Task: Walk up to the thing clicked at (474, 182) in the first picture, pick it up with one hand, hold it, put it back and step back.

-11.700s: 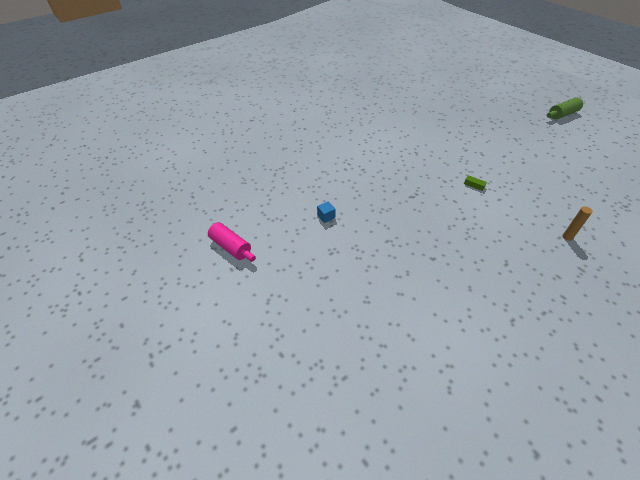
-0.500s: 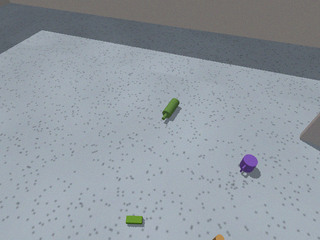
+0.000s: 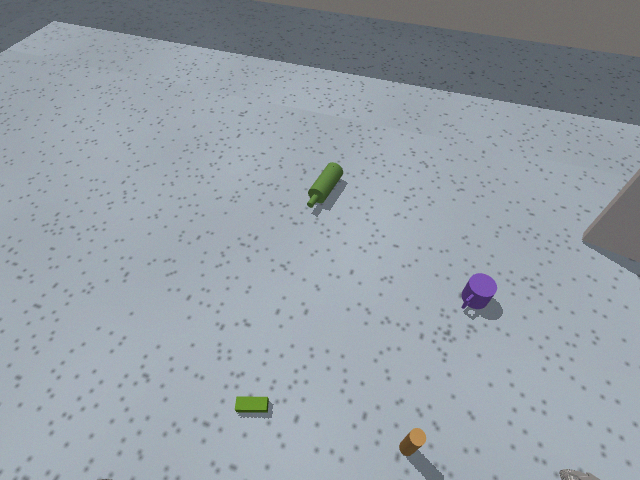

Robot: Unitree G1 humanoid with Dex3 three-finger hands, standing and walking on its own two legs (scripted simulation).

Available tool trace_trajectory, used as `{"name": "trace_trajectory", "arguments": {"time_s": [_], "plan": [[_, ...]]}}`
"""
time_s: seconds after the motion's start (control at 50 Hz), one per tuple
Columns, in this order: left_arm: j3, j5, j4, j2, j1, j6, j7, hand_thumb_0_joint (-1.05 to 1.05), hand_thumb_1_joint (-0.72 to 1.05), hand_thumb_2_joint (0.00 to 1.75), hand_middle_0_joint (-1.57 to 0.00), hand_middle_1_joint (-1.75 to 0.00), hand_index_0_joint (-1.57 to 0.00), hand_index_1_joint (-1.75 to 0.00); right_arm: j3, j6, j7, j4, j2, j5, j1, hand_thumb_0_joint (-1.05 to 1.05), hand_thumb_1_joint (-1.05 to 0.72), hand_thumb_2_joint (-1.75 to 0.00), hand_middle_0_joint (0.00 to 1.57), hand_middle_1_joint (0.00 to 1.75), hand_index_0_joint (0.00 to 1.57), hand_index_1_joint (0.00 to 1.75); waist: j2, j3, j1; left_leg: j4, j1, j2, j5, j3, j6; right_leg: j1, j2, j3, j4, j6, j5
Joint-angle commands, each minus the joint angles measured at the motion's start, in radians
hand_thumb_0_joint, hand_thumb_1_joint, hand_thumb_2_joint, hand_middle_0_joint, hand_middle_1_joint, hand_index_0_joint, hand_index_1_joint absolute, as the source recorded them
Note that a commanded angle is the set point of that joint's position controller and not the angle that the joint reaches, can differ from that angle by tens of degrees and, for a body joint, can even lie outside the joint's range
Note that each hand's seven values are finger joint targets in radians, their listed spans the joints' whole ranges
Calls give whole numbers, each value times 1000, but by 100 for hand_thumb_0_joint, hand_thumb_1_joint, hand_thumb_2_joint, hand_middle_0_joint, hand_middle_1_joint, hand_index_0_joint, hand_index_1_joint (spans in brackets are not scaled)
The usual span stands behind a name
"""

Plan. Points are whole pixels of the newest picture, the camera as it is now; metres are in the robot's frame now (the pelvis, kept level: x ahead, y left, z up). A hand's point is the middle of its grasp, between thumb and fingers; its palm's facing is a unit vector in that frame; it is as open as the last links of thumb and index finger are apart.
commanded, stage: walk up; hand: left
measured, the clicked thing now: (252, 404) +0.39 +0.24 -0.75
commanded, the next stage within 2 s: none
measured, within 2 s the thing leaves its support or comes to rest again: neither
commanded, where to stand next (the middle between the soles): +0.01 -0.01 m, yaw +0 degrees
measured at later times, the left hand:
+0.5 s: hand out of the picture +0.05 +0.23 -0.15, palm faces +0.05 -0.95 -0.30, open 7.4 cm
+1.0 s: hand out of the picture +0.07 +0.25 -0.14, palm faces +0.04 -0.94 -0.33, open 7.4 cm
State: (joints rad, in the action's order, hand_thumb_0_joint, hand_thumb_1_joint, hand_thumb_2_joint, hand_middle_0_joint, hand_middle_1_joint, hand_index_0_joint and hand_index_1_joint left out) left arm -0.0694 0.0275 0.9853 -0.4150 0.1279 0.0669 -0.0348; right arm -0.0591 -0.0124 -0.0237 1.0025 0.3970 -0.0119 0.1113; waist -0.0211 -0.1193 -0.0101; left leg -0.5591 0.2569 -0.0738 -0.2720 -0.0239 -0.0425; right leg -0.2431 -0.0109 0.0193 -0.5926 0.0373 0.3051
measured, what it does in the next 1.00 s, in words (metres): steps on the spot: left foot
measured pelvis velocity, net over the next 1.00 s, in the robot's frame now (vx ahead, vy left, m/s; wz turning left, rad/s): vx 0.00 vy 0.00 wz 0.02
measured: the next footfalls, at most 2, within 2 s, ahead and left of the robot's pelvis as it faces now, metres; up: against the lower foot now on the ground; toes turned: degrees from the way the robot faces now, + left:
left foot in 0.34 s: -0.01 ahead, +0.11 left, +0.00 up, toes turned +1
right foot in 1.82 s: +0.13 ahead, -0.15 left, +0.00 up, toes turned -2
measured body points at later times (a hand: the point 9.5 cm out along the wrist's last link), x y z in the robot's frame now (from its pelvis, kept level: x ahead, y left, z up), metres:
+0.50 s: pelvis -0.02 -0.02 +0.01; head -0.01 -0.01 +0.46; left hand +0.04 +0.28 -0.12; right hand +0.07 -0.31 -0.12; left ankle -0.05 +0.11 -0.73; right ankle +0.00 -0.11 -0.73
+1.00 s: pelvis +0.00 +0.00 +0.02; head +0.00 +0.00 +0.47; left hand +0.06 +0.30 -0.11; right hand +0.09 -0.30 -0.11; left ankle -0.05 +0.11 -0.73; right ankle +0.00 -0.11 -0.73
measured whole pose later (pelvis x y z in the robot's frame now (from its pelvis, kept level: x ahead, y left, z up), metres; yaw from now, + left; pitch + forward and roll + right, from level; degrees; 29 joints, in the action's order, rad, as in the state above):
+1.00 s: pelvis +0.00 +0.00 +0.02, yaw +1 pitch -2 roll +0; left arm -0.03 0.01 1.09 -0.34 0.12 -0.01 -0.01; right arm -0.01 0.02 0.00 1.05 0.35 -0.02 0.14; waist 0.01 -0.04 -0.02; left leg -0.34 0.05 0.01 -0.25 0.00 0.01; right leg -0.12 0.01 0.04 -0.36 0.02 0.20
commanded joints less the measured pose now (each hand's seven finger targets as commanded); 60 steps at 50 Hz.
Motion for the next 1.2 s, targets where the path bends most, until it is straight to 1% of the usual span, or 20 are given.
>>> {"name": "trace_trajectory", "arguments": {"time_s": [0.0, 0.02, 0.04, 0.08, 0.1, 0.22, 0.26, 0.28, 0.3, 0.32, 0.34, 0.36, 0.38, 0.42, 0.44, 0.48, 0.52, 0.62, 0.84, 1.18], "plan": [[-58, 11, -79, -236, 35, -42, 18, 0, 90, 90, -20, -30, -20, -30, -20, 2, -17, -121, 123, 21, -54, 0, -90, -90, 20, 30, 20, 30, -143, 111, -34, -313, 135, 119, -298, 26, 59, 110, -269, -317, 272, 163, -525], [-61, 24, -101, -268, 11, -47, 21, 0, 90, 90, -20, -30, -20, -30, -26, -5, -22, -110, 142, 15, 7, 0, -90, -90, 20, 30, 20, 30, -163, 132, -20, -403, 88, 95, -390, 82, 69, 24, -339, -373, 276, 228, -439], [-60, 24, -113, -250, -9, -44, 21, 0, 90, 90, -20, -30, -20, -30, -36, -8, -20, -95, 167, 11, 25, 0, -90, -90, 20, 30, 20, 30, -147, 82, -8, -456, 57, 90, -381, 113, 76, -73, -329, -365, 290, 223, -338], [-46, 22, -145, -201, -54, -45, 28, 0, 90, 90, -20, -30, -20, -30, -39, -7, -15, -81, 181, 19, 56, 0, -90, -90, 20, 30, 20, 30, -121, 59, 6, -504, 136, 107, -289, 139, 68, 13, -216, -239, 257, 172, -346], [-46, 19, -144, -189, -48, -49, 32, 0, 90, 90, -20, -30, -20, -30, -32, -4, -14, -78, 171, 21, 81, 0, -90, -90, 20, 30, 20, 30, -125, 90, 7, -499, 156, 105, -248, 146, 60, 59, -206, -215, 248, 160, -337], [-42, 9, -131, -182, 48, -69, 42, 0, 90, 90, -20, -30, -20, -30, -12, 16, -1, -95, 166, -4, 40, 0, -90, -90, 20, 30, 20, 30, -113, 168, -41, -134, 118, 51, -244, 102, 33, 229, -263, -246, 219, 183, -245], [-42, -3, -132, -190, 31, -68, 39, 0, 90, 90, -20, -30, -20, -30, -11, 26, -2, -80, 156, -14, 79, 0, -90, -90, 20, 30, 20, 30, -111, 160, -14, 37, 8, 59, -174, 77, 45, 173, -260, -220, 165, 160, -344], [-36, -12, -130, -181, 22, -66, 37, 0, 90, 90, -20, -30, -20, -30, -13, 32, -3, -65, 147, -18, 100, 0, -90, -90, 20, 30, 20, 30, -89, 157, 4, 155, -62, 72, -67, 57, 52, 146, -231, -182, 128, 127, -383], [-29, -19, -132, -167, 20, -65, 35, 0, 90, 90, -20, -30, -20, -30, -17, 39, -3, -56, 148, -22, 119, 0, -90, -90, 20, 30, 20, 30, -59, 174, 19, 267, -164, 53, 135, 78, 67, 103, -211, -145, 85, 81, -453], [-16, -27, -138, -128, 12, -68, 35, 0, 90, 90, -20, -30, -20, -30, -27, 47, -6, -58, 178, -26, 122, 0, -90, -90, 20, 30, 20, 30, 6, 201, 13, 265, -234, -33, 275, 193, 93, 49, -158, -107, 41, 30, -416], [-10, -31, -147, -104, 23, -74, 31, 0, 90, 90, -20, -30, -20, -30, -34, 58, -4, -77, 225, -31, 88, 0, -90, -90, 20, 30, 20, 30, 92, 218, -10, 259, -291, -141, 351, 330, 142, -43, -63, -54, 20, -7, -225], [-14, -30, -109, -104, 14, -67, 30, 0, 90, 90, -20, -30, -20, -30, -30, 58, 1, -88, 245, -22, 11, 0, -90, -90, 20, 30, 20, 30, 101, 172, -26, 233, -161, -198, 213, 341, 207, 20, -23, -16, 98, -20, 33], [-20, -16, -85, -125, 17, -69, 31, 0, 90, 90, -20, -30, -20, -30, -26, 54, 9, -89, 233, -13, -24, 0, -90, -90, 20, 30, 20, 30, 115, 143, -30, 218, -63, -172, 115, 282, 208, 120, -40, -34, 133, -13, 80], [-24, -5, -74, -146, 3, -87, 28, 0, 90, 90, -20, -30, -20, -30, -6, 47, 15, -88, 171, -10, -9, 0, -90, -90, 20, 30, 20, 30, 94, 121, -20, 197, -51, -48, 95, 146, 115, 172, -81, -93, 235, 8, -90], [-24, -5, -68, -155, 3, -92, 28, 0, 90, 90, -20, -30, -20, -30, -1, 47, 12, -90, 162, -9, 3, 0, -90, -90, 20, 30, 20, 30, 90, 116, -8, 194, -42, -19, 84, 128, 93, 170, -106, -121, 238, 24, -164], [-24, -8, -47, -164, -8, -96, 31, 0, 90, 90, -20, -30, -20, -30, 2, 46, 13, -69, 155, -6, 24, 0, -90, -90, 20, 30, 20, 30, 56, 69, -2, 205, -25, 3, -4, 129, 83, 136, -129, -153, 277, 37, -82], [-21, -9, -37, -155, -17, -99, 31, 0, 90, 90, -20, -30, -20, -30, 2, 47, 15, -58, 157, -8, 30, 0, -90, -90, 20, 30, 20, 30, 37, 62, 3, 208, -61, -4, 17, 131, 92, 100, -134, -157, 298, 42, -68], [-15, -14, -4, -144, -22, -108, 30, 0, 90, 90, -20, -30, -20, -30, 6, 59, 14, -49, 160, -2, 31, 0, -90, -90, 20, 30, 20, 30, -8, 111, 0, 218, -129, -30, 183, 132, 92, 138, -110, -119, 281, 20, -241], [-4, -19, 34, -138, -37, -104, 35, 0, 90, 90, -20, -30, -20, -30, 3, 59, 9, -24, 168, -2, 2, 0, -90, -90, 20, 30, 20, 30, 19, 164, -4, 248, -178, -54, 316, 121, 87, 200, -112, -91, 256, 9, -374], [8, -19, 63, -130, -68, -99, 40, 0, 90, 90, -20, -30, -20, -30, 7, 56, 8, 10, 158, -2, -5, 0, -90, -90, 20, 30, 20, 30, 27, 138, 0, 286, -171, -49, 292, 108, 82, 197, -104, -97, 273, -1, -353]]}}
